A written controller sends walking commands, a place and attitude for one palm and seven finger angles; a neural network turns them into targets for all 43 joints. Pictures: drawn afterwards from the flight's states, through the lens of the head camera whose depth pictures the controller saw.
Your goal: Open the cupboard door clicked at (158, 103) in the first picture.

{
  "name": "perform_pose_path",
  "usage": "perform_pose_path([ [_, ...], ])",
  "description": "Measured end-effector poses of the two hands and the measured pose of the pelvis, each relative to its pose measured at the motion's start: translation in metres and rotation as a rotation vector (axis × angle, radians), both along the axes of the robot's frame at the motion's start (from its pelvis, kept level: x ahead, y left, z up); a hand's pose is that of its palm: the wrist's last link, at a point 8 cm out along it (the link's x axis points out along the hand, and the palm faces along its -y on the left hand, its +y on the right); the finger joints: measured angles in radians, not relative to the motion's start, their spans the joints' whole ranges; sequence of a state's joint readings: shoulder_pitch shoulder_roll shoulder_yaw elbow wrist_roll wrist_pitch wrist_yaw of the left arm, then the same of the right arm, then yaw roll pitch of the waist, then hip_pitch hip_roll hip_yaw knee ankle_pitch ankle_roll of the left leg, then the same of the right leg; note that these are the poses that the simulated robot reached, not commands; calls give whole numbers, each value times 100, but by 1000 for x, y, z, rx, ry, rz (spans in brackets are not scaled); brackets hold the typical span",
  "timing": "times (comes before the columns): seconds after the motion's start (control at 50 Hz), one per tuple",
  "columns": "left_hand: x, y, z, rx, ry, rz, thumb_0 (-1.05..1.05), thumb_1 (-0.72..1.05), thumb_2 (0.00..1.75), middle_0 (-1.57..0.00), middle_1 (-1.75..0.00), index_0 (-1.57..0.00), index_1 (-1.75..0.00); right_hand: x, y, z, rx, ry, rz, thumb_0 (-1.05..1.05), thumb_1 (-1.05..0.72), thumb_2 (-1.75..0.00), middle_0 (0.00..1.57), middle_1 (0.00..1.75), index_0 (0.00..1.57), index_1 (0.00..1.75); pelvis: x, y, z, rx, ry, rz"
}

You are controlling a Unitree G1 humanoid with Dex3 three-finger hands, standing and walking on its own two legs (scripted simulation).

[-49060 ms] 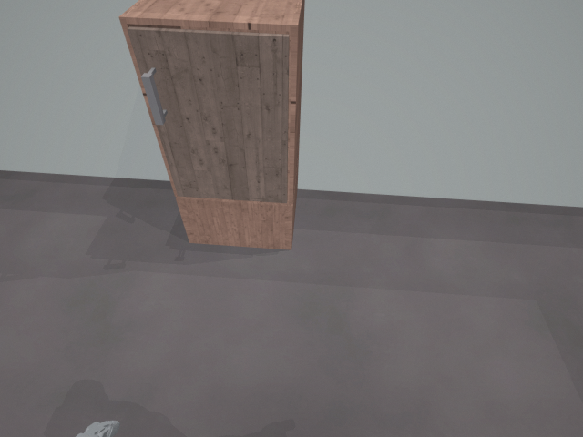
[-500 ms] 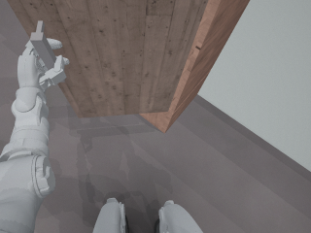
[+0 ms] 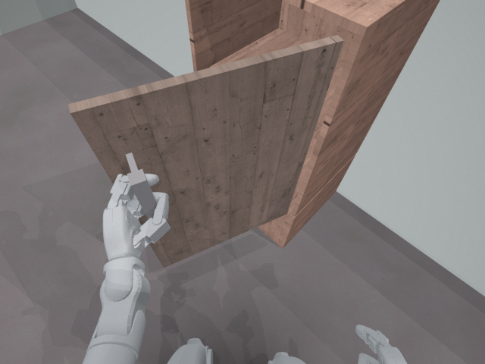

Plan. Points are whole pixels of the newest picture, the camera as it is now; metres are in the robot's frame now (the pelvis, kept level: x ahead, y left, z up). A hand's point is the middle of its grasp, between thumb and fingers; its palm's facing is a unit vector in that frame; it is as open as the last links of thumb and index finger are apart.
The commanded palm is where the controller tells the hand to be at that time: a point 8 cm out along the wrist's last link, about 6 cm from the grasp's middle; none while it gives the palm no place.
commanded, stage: pull the door open along its arc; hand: left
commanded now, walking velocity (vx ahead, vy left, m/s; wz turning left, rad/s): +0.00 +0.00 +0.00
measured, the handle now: (145, 192) +0.39 +0.18 +0.04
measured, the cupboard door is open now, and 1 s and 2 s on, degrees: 70 87 91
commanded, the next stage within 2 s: open thumb and fingers to let go in 0.46 s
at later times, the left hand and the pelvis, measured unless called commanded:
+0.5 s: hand (206, 262) +0.27 +0.06 +0.04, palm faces +0.44 -0.90 +0.02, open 6.1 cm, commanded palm +0.21 +0.10 +0.03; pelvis -0.01 -0.05 +0.00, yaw +4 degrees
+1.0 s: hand (208, 267) +0.26 +0.06 +0.03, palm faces +0.43 -0.90 -0.01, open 11.0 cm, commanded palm +0.21 +0.10 +0.03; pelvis +0.00 -0.04 +0.00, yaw +5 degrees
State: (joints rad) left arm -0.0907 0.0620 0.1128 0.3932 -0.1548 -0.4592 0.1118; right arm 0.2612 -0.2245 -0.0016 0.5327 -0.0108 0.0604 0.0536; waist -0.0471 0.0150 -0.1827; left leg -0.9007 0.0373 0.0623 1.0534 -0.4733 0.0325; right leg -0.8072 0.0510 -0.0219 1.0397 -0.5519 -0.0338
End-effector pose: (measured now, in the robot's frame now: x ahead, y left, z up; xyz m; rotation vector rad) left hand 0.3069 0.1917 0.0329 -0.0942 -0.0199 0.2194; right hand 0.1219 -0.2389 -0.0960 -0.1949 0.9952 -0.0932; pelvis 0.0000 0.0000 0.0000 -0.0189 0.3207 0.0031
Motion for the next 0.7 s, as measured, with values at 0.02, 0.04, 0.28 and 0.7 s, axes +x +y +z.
perform_pose_path([
  [0.02,-6,-5,0,2,-3,24,2,65,71,-37,-134,-36,-131,8,2,0,3,-20,20,1,-91,-90,20,30,20,30,-1,-2,-1,2,-4,4],
  [0.04,-11,-9,0,5,-5,48,2,64,72,-37,-134,-36,-131,16,4,0,6,-39,39,1,-91,-90,20,30,20,30,-3,-3,-2,4,-8,8],
  [0.28,-48,-50,5,75,39,243,1,65,75,-35,-130,-34,-132,40,12,-4,65,-108,135,1,-91,-90,20,30,21,30,-14,-29,-6,23,-51,47],
  [0.7,-82,-96,-1,108,64,229,-1,63,77,-34,-133,-35,-133,38,-31,-15,5,-109,135,1,-91,-90,20,30,20,30,-11,-54,-8,51,-47,80],
])
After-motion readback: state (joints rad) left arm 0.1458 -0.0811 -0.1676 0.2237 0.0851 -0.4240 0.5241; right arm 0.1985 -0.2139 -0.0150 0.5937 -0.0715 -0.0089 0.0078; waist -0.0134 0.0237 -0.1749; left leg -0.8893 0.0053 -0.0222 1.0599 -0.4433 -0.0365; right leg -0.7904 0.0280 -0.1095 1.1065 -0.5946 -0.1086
